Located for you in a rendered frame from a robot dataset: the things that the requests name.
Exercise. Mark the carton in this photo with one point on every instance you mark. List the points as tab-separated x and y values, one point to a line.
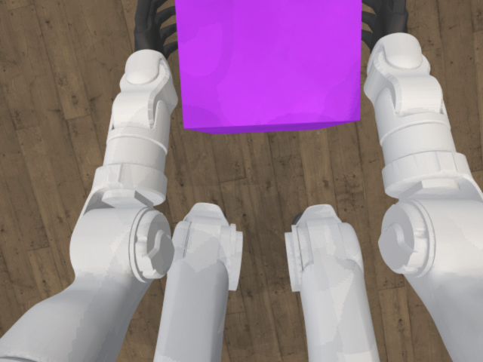
250	66

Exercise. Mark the right robot hand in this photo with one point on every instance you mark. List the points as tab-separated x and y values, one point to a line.
390	17

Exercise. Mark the robot right shin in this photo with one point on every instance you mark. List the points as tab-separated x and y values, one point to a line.
349	237

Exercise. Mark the robot right upper arm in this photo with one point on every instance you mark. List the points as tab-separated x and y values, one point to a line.
437	244

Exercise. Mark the robot shin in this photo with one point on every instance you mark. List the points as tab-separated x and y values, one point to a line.
349	237
182	229

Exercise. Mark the left robot hand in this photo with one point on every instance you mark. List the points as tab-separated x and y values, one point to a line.
147	32

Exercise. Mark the robot left shin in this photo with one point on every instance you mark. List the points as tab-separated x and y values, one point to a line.
182	229

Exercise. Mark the robot left upper arm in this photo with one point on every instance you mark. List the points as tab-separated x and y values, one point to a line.
116	253

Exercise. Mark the robot right forearm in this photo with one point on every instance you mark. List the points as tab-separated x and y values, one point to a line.
413	127

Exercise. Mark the robot left forearm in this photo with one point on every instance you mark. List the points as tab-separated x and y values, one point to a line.
132	174

